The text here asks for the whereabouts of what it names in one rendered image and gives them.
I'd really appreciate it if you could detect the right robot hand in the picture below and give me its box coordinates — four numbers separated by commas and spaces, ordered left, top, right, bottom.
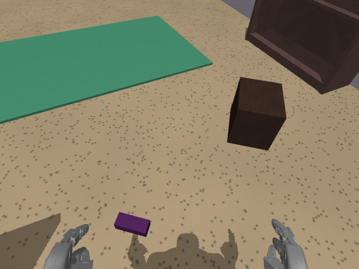
264, 219, 308, 269

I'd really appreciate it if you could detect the bookshelf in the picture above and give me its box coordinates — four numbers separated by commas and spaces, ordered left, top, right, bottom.
245, 0, 359, 94

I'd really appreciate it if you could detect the left robot hand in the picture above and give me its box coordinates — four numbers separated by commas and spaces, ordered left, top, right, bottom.
43, 224, 93, 269

